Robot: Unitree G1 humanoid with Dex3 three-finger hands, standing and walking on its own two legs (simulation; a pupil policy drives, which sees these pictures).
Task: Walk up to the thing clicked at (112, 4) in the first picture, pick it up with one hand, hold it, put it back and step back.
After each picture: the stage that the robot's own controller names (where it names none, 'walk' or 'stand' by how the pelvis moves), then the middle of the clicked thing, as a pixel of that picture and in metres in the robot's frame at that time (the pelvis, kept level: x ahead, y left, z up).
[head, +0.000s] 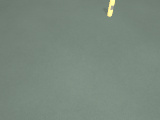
stand; (111, 7) +2.09 -0.49 -0.65
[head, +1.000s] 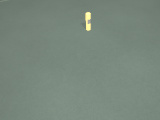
walk; (88, 21) +1.98 -0.01 -0.62
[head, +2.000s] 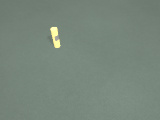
walk; (55, 37) +1.32 +0.32 -0.64
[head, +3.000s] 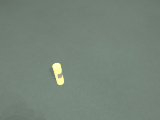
walk; (58, 74) +0.86 +0.25 -0.65
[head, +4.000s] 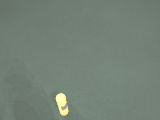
walk; (62, 105) +0.56 +0.18 -0.64
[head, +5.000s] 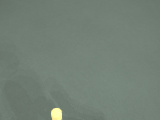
stand; (57, 119) +0.43 +0.14 -0.64
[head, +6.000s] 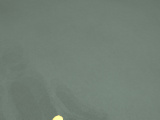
stand; out of the picture +0.40 +0.14 -0.65
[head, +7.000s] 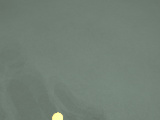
stand; out of the picture +0.41 +0.14 -0.65
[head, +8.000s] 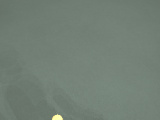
stand; out of the picture +0.41 +0.15 -0.66
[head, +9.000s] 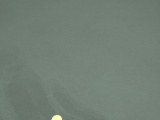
stand; out of the picture +0.40 +0.15 -0.66
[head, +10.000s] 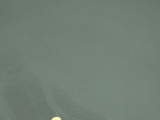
stand; out of the picture +0.40 +0.16 -0.66
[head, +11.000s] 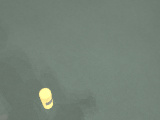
go down; (46, 99) +0.43 +0.16 -0.56
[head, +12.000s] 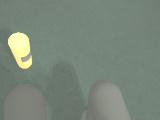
go down; (22, 53) +0.48 +0.20 -0.26
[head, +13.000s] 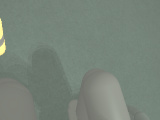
close in; out of the picture +0.47 +0.23 -0.20
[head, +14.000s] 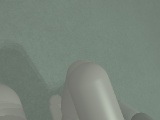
close; out of the picture +0.46 +0.26 -0.16
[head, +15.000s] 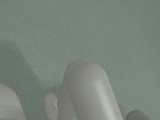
lift; out of the picture +0.44 +0.26 -0.16
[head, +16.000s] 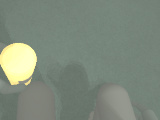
lift; (19, 71) +0.33 +0.20 -0.03
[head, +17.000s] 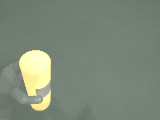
hold; (38, 85) +0.31 +0.13 +0.09
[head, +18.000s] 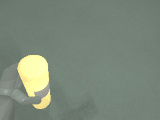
hold; (37, 86) +0.31 +0.14 +0.04
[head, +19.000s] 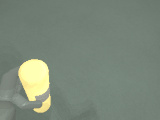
crouch; (38, 90) +0.30 +0.14 +0.04
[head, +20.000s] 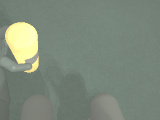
crouch; (26, 53) +0.42 +0.16 -0.04
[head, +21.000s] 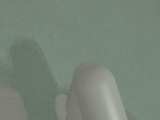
lower; out of the picture +0.43 +0.26 -0.18
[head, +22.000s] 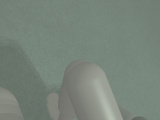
lower; out of the picture +0.44 +0.26 -0.17
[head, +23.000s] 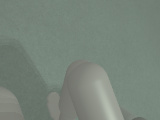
lower; out of the picture +0.45 +0.26 -0.17
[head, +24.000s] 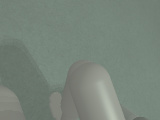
lower; out of the picture +0.44 +0.27 -0.17
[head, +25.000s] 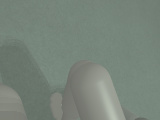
loosen; out of the picture +0.43 +0.26 -0.17
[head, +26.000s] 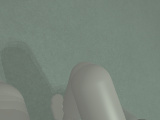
withdraw; out of the picture +0.44 +0.26 -0.17
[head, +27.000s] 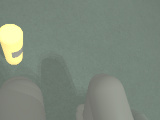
stand; (12, 47) +0.45 +0.22 -0.21
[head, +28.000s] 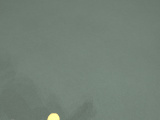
stand; out of the picture +0.39 +0.14 -0.58
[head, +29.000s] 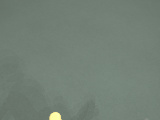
stand; out of the picture +0.41 +0.15 -0.60
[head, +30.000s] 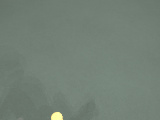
stand; out of the picture +0.41 +0.14 -0.60
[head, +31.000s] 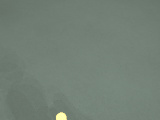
stand; out of the picture +0.43 +0.13 -0.65
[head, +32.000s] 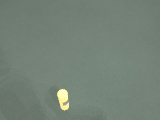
walk; (63, 100) +0.51 +0.14 -0.64
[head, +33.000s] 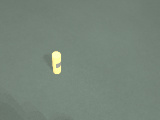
walk; (56, 63) +0.80 +0.12 -0.64
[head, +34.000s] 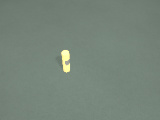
stand; (66, 61) +1.00 +0.16 -0.64
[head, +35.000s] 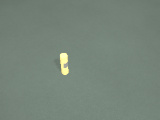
stand; (64, 64) +1.00 +0.15 -0.66
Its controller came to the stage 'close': yes
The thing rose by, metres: 0.69
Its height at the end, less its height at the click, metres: +0.00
